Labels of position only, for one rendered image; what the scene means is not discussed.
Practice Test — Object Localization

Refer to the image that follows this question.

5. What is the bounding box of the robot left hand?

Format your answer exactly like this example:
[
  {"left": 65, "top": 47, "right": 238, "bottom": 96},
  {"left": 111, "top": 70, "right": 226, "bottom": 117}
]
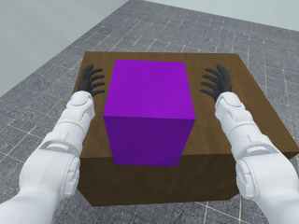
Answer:
[{"left": 77, "top": 63, "right": 105, "bottom": 97}]

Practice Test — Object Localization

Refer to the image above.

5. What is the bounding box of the carton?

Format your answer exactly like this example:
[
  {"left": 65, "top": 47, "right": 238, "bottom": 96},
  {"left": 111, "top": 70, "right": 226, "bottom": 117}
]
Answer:
[{"left": 103, "top": 59, "right": 196, "bottom": 167}]

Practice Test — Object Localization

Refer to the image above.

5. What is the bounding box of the robot right hand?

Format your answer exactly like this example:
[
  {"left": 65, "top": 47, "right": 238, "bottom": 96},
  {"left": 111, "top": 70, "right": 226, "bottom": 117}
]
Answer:
[{"left": 200, "top": 64, "right": 233, "bottom": 104}]

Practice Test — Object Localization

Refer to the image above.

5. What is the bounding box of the robot left upper arm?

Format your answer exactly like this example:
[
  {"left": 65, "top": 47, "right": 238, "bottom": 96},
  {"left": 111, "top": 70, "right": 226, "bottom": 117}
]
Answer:
[{"left": 0, "top": 149, "right": 80, "bottom": 224}]

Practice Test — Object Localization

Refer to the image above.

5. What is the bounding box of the robot right upper arm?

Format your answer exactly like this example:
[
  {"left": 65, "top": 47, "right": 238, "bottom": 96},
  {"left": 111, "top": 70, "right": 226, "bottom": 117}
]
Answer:
[{"left": 235, "top": 153, "right": 299, "bottom": 224}]

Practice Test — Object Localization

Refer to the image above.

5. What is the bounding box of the robot left forearm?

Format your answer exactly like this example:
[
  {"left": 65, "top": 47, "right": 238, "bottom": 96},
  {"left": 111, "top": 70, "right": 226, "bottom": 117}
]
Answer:
[{"left": 19, "top": 91, "right": 95, "bottom": 190}]

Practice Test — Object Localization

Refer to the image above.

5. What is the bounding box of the pedestal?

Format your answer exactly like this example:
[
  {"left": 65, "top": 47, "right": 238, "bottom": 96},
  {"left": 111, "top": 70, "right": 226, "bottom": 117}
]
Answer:
[{"left": 71, "top": 51, "right": 299, "bottom": 207}]

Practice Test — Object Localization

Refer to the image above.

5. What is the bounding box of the robot right forearm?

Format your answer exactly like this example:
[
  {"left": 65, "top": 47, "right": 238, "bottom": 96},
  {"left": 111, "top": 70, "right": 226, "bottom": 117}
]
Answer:
[{"left": 215, "top": 91, "right": 299, "bottom": 191}]

